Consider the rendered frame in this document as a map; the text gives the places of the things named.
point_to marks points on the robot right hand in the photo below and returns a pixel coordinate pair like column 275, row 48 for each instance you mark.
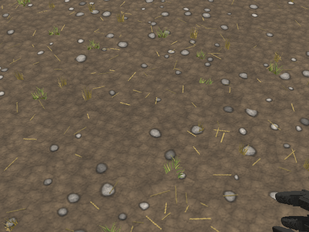
column 297, row 198

